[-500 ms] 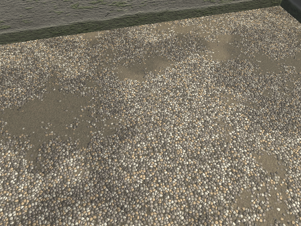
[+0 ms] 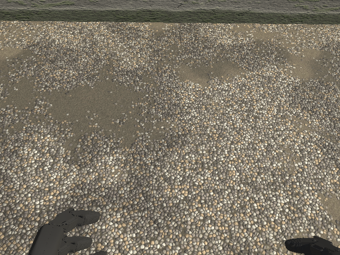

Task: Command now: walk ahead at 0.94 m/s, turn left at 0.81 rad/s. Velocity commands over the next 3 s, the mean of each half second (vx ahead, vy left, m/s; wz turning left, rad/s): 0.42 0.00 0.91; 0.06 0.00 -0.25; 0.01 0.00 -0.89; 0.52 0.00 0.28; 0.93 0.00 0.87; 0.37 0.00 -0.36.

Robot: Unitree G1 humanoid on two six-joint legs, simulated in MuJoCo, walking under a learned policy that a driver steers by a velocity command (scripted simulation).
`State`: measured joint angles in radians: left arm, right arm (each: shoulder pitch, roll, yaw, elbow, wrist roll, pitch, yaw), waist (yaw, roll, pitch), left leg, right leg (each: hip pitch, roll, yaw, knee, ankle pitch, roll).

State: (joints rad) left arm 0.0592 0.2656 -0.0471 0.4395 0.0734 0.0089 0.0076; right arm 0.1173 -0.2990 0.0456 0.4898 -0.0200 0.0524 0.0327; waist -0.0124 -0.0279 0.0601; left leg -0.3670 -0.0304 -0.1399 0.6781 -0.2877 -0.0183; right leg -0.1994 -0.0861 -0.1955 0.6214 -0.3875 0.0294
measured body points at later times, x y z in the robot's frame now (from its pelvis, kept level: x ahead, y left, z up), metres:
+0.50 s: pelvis -0.04 -0.04 +0.01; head -0.04 -0.05 +0.46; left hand -0.01 +0.27 -0.06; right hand +0.26 -0.21 -0.04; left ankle -0.05 +0.12 -0.62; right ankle +0.00 -0.13 -0.72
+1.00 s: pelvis -0.10 -0.02 +0.01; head -0.07 +0.00 +0.46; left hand -0.12 +0.30 -0.09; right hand +0.15 -0.18 -0.08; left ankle -0.14 +0.11 -0.72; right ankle -0.08 -0.15 -0.64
